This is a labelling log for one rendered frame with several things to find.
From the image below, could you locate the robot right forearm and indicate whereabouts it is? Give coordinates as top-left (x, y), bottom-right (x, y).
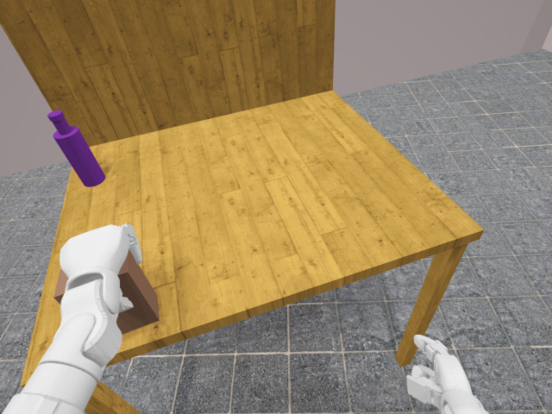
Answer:
top-left (441, 390), bottom-right (489, 414)

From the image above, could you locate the table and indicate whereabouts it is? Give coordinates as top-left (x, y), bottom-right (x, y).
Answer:
top-left (0, 0), bottom-right (484, 414)

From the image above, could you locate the robot left forearm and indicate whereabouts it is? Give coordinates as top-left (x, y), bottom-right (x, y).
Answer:
top-left (2, 267), bottom-right (122, 414)

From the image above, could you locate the right robot hand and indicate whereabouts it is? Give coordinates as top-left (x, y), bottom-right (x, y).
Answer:
top-left (406, 335), bottom-right (472, 411)

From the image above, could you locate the left robot hand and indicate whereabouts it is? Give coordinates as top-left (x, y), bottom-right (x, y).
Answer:
top-left (60, 223), bottom-right (142, 313)

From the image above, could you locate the sponge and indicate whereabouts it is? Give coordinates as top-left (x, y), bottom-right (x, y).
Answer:
top-left (53, 250), bottom-right (160, 334)

